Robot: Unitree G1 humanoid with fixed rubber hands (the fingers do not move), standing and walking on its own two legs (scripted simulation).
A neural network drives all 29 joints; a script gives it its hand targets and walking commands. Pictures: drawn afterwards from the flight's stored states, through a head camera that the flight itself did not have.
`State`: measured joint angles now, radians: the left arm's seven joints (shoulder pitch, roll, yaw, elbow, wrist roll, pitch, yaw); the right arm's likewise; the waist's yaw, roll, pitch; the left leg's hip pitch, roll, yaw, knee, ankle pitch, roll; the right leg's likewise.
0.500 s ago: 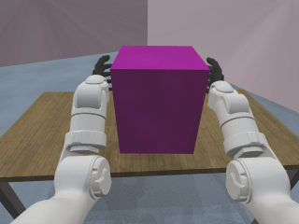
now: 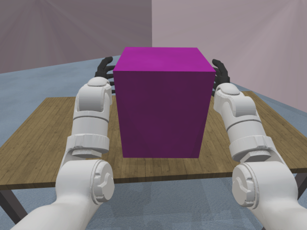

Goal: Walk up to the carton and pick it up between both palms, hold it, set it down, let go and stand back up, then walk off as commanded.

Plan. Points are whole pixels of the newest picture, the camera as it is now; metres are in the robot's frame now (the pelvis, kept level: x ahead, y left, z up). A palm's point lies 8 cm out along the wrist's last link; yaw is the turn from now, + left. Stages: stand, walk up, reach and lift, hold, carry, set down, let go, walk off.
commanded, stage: hold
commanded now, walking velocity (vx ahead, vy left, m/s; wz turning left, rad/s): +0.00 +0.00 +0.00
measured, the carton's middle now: (161, 101) +0.42 +0.00 +0.22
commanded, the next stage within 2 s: set down in 0.34 s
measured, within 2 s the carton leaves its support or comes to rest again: neither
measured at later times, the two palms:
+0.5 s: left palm (101, 83) +0.37 +0.15 +0.30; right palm (221, 87) +0.38 -0.15 +0.28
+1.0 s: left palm (99, 95) +0.41 +0.17 +0.24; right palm (206, 92) +0.42 -0.12 +0.25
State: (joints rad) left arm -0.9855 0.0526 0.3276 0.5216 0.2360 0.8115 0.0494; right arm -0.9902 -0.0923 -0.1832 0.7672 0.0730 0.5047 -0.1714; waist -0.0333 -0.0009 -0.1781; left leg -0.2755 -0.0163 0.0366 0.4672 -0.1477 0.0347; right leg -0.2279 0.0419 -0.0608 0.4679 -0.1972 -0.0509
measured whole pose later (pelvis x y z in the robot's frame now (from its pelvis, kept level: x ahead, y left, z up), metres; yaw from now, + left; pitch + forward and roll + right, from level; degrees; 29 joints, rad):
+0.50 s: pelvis +0.00 +0.00 +0.00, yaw +0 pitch -3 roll +0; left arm -0.98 0.05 0.33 0.51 0.24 0.80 0.05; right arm -0.99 -0.10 -0.17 0.77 0.08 0.49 -0.18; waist -0.03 0.00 -0.18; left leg -0.28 -0.02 0.04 0.47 -0.15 0.03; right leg -0.23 0.04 -0.06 0.47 -0.20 -0.05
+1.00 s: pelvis +0.01 +0.00 +0.00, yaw +0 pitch -3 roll +0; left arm -0.93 0.06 0.37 0.50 0.31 0.58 -0.02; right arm -0.99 -0.02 -0.27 0.84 0.08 0.17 -0.18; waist -0.03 -0.07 -0.04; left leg -0.23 -0.02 0.04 0.45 -0.16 0.03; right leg -0.18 0.04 -0.06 0.45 -0.21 -0.05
